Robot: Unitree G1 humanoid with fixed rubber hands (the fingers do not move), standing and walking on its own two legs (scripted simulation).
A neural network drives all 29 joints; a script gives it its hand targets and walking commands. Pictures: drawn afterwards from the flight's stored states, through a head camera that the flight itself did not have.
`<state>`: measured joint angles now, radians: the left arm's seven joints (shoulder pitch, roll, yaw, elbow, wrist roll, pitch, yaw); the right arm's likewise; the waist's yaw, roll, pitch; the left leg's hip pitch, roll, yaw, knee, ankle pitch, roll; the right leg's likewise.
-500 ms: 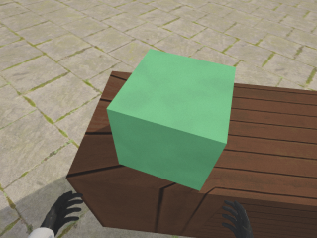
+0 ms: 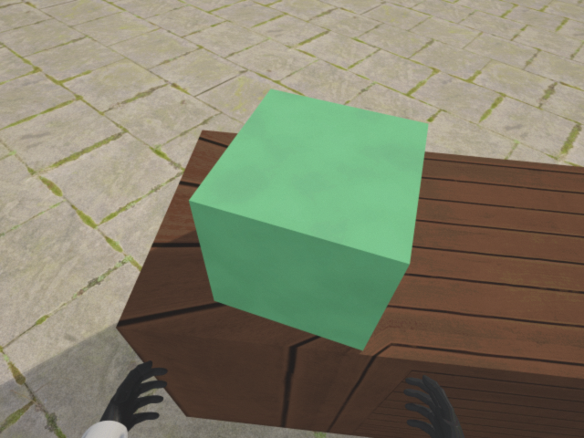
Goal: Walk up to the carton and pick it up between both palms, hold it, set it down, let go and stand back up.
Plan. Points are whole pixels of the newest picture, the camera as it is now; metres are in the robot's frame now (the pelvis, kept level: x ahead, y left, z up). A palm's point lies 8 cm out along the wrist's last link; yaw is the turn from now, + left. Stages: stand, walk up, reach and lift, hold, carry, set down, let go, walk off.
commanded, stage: set down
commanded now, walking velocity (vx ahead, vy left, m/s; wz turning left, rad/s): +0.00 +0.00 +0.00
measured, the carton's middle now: (315, 216) +0.45 -0.02 +0.02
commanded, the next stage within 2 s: let go in 0.22 s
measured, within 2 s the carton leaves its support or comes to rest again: neither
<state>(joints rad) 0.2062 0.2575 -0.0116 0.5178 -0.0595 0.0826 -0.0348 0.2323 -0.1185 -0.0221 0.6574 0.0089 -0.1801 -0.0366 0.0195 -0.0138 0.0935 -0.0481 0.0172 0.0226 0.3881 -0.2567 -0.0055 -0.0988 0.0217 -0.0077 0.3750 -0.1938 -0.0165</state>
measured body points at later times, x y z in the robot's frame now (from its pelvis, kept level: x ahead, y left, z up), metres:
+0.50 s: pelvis +0.00 +0.00 +0.00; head +0.01 +0.01 +0.45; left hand +0.17 +0.22 -0.09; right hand +0.15 -0.23 -0.09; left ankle -0.02 +0.12 -0.74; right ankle +0.01 -0.11 -0.74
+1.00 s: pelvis -0.01 +0.01 +0.00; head -0.02 +0.00 +0.45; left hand +0.08 +0.27 -0.11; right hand +0.08 -0.25 -0.13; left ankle -0.02 +0.12 -0.74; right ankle +0.01 -0.11 -0.74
